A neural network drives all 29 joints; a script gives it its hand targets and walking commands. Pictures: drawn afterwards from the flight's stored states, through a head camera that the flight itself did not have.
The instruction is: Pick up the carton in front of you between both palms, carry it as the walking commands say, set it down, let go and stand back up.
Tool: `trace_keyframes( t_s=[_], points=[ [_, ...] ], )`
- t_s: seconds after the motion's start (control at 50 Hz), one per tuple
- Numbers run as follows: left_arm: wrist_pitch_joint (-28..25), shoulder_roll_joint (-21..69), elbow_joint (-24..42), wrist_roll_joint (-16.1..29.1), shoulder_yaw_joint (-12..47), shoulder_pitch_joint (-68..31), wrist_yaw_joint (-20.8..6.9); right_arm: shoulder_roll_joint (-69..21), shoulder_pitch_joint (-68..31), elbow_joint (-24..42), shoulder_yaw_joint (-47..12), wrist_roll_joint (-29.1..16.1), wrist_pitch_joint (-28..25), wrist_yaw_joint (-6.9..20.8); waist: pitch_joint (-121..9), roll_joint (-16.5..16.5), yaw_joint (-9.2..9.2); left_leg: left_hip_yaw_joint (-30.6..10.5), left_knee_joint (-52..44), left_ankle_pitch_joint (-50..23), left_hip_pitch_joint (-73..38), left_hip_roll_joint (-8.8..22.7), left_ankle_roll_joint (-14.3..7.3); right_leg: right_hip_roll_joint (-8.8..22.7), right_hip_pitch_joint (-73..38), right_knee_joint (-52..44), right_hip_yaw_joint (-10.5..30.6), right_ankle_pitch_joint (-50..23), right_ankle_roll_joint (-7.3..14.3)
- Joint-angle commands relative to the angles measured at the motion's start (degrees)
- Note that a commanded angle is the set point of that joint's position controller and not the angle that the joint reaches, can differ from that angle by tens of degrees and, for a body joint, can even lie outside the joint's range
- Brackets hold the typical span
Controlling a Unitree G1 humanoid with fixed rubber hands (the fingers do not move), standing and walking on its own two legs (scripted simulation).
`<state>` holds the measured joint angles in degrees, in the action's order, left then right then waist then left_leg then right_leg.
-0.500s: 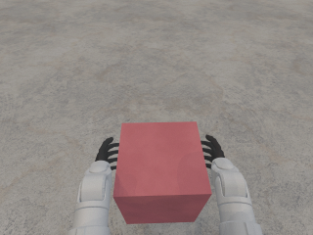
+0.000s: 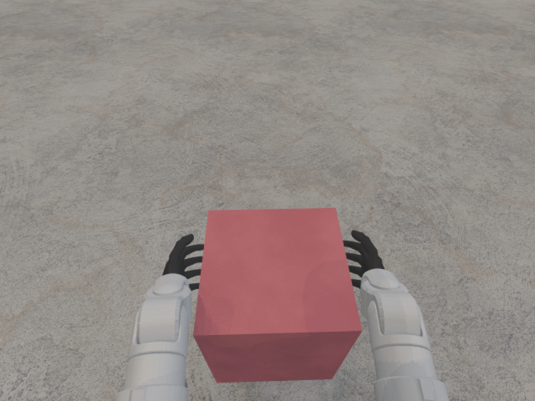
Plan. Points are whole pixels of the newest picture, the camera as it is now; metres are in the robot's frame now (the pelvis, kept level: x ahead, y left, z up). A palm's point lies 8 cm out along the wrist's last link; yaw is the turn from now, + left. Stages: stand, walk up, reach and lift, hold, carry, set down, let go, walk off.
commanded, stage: carry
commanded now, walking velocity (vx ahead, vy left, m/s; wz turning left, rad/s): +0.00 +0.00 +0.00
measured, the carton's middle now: (273, 299) +0.29 +0.00 -0.04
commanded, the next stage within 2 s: hold in 0.02 s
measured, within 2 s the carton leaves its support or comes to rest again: neither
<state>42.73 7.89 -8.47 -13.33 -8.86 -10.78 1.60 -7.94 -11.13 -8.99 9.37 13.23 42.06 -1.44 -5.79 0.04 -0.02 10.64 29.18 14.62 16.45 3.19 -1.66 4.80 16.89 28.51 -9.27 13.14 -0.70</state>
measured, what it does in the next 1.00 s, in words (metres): stands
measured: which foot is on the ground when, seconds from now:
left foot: down 0.00-1.00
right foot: down 0.00-1.00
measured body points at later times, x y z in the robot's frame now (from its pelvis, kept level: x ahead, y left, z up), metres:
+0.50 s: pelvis -0.02 -0.02 +0.00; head -0.08 -0.03 +0.45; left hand +0.26 +0.16 +0.05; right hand +0.29 -0.15 +0.04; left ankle +0.01 +0.10 -0.74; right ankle +0.02 -0.14 -0.74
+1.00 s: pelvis -0.01 -0.03 +0.00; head -0.04 -0.03 +0.45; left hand +0.29 +0.15 +0.03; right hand +0.32 -0.15 +0.04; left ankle +0.01 +0.10 -0.74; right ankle +0.02 -0.14 -0.74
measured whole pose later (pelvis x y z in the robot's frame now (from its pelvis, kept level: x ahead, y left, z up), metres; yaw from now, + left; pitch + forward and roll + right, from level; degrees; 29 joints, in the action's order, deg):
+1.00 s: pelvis -0.01 -0.03 +0.00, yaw +5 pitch -7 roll +0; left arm 39.0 10.4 -22.3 -20.1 -19.1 -20.9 -0.9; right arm -10.5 -21.2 -22.7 19.5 20.1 38.4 0.8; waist 1.7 0.1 0.0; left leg -3.3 24.8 12.1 5.8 -1.1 0.1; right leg -1.7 5.1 25.0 2.9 12.9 0.6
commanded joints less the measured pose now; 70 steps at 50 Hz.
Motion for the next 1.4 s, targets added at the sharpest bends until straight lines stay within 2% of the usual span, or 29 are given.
trace_keyframes(
  t_s=[0.0,0.02,0.04,0.06,0.1,0.16,0.24,0.3,0.4,0.56,0.66,0.86,1.0,1.08,1.14,1.18,1.26,1.32,1.38],
  points=[
    [-2.60,50.88,4.65,14.54,32.13,-26.15,-12.81,-51.12,-25.15,3.81,-31.98,-14.40,-1.94,13.06,-13.53,-0.26,-0.04,-6.54,-4.93,-10.82,-4.47,6.76,0.28,5.03,-5.17,-3.37,5.13,-8.50,0.47],
    [-2.23,52.65,4.79,13.97,30.33,-20.45,-13.30,-52.82,-19.50,5.08,-31.02,-13.63,-1.39,13.58,-7.83,-1.20,0.37,-16.08,-7.24,-27.23,-14.30,-6.53,0.26,-10.80,-13.03,-5.84,12.48,-19.09,2.28],
    [-3.04,50.19,5.90,12.66,30.01,-21.17,-13.00,-50.43,-20.32,6.78,-29.83,-13.10,-2.30,13.31,-10.87,-0.72,-0.19,-17.13,-7.22,-26.78,-18.48,-5.24,0.26,-9.83,-13.51,-7.00,13.73,-17.50,2.85],
    [-3.14,50.50,6.10,12.48,29.66,-21.39,-13.08,-50.04,-21.43,7.04,-30.03,-12.56,-2.21,13.50,-9.10,-0.37,0.67,-16.59,-7.17,-27.70,-17.89,-6.15,0.71,-10.09,-14.59,-7.02,13.92,-19.52,2.57],
    [-3.55,50.88,5.26,12.53,29.78,-22.90,-12.74,-50.37,-22.68,5.66,-30.11,-12.91,-2.73,13.45,-9.49,-1.22,0.34,-16.77,-7.84,-27.28,-20.26,-6.57,1.20,-10.30,-13.45,-7.08,13.91,-20.03,2.07],
    [-3.70,50.60,4.01,11.19,29.04,-23.42,-12.35,-50.50,-25.59,4.96,-30.51,-13.38,-3.25,14.50,-8.10,-2.56,1.12,-16.21,-8.93,-21.16,-24.81,-6.55,1.58,-10.55,-8.30,-8.45,13.59,-12.61,1.37],
    [-3.50,52.96,2.61,13.17,30.51,-28.54,-13.93,-52.17,-26.33,0.17,-28.17,-12.15,-3.31,14.76,-5.67,-1.95,-0.76,-15.82,-9.76,-12.06,-20.34,-6.18,1.56,-10.29,-9.63,-9.27,13.86,-5.69,2.39],
    [-3.17,53.64,0.39,13.26,29.68,-30.35,-15.20,-53.38,-27.38,-2.16,-26.55,-11.06,-3.08,15.02,-4.07,-1.26,-1.20,-15.61,-10.07,-7.30,-18.62,-6.34,1.36,-9.78,-9.41,-9.99,14.00,-2.71,2.56],
    [-2.95,54.82,-3.97,12.41,26.80,-32.45,-16.72,-55.31,-30.98,-5.07,-25.54,-10.73,-2.72,16.23,-2.38,0.44,-0.49,-15.16,-10.28,-1.30,-16.11,-6.75,0.75,-8.96,-9.23,-10.83,13.81,2.52,2.26],
    [-3.34,56.13,-7.56,11.56,24.49,-35.93,-18.11,-57.21,-35.57,-8.12,-25.38,-11.64,-2.92,17.69,-2.36,1.83,0.21,-14.38,-9.21,0.65,-15.01,-7.62,0.51,-7.44,-8.61,-11.72,14.34,6.62,1.93],
    [-3.34,56.40,-8.18,11.46,24.26,-36.54,-18.07,-57.18,-36.21,-9.15,-24.98,-11.87,-2.99,17.79,-2.80,1.10,0.18,-14.25,-9.18,-0.30,-14.70,-7.76,0.74,-7.26,-9.36,-11.77,14.56,5.03,1.75],
    [-3.49,55.89,-8.25,10.97,23.07,-35.93,-16.75,-55.67,-35.87,-8.66,-23.59,-11.05,-3.04,16.93,-4.04,0.44,0.11,-14.80,-9.60,-6.07,-14.67,-7.63,1.10,-8.22,-12.94,-10.48,14.53,-4.05,1.09],
    [-8.62,53.37,-19.78,3.84,11.98,-42.43,-15.92,-52.55,-42.64,-19.59,-12.49,-3.90,-8.34,16.10,-0.35,0.30,-0.26,-14.79,-5.88,-2.56,-8.61,-7.62,0.78,-8.84,-7.09,-6.54,13.91,-0.37,1.77],
    [-14.13,46.56,-23.93,-1.90,4.25,-42.49,-13.54,-46.14,-42.30,-23.71,-4.04,2.03,-13.89,14.00,-0.34,-0.03,-0.48,-14.78,-1.89,-6.10,-2.42,-8.03,0.89,-9.60,-1.72,-1.69,13.47,-4.40,1.81],
    [-20.29,41.71,-25.49,-4.27,1.53,-40.01,-12.12,-41.65,-39.65,-25.33,-1.05,4.83,-19.66,12.89,-3.83,-0.37,-0.41,-14.46,2.24,-11.44,2.40,-8.77,1.18,-10.34,3.37,2.66,13.13,-9.30,1.39],
    [-24.76,41.37,-25.25,-3.90,2.90,-39.94,-11.58,-41.10,-39.37,-25.51,-2.15,4.57,-23.93,12.64,-8.44,-0.58,-0.40,-14.34,5.36,-15.20,4.56,-9.27,1.55,-10.96,6.70,5.79,12.81,-12.29,1.04],
    [-32.22,45.32,-24.90,-0.57,9.96,-43.27,-11.05,-44.61,-42.94,-25.56,-9.01,0.73,-31.43,12.66,-22.68,-0.74,-0.29,-14.41,12.77,-22.52,8.94,-9.94,2.44,-12.26,13.24,13.55,12.22,-17.84,0.35],
    [-35.67,47.94,-23.15,2.07,15.87,-46.69,-10.74,-47.41,-46.04,-24.65,-15.20,-1.92,-34.99,12.36,-35.84,-0.47,-0.39,-14.50,18.84,-28.03,11.41,-10.25,2.73,-12.52,17.95,19.21,11.91,-22.19,-0.17],
    [-36.99,49.08,-20.12,4.85,21.40,-49.65,-10.15,-48.65,-48.72,-21.54,-20.28,-4.53,-36.39,11.68,-48.96,-0.62,-0.46,-14.50,24.67,-32.42,13.20,-10.38,3.08,-12.85,23.13,24.60,11.45,-24.48,-0.79]
  ],
)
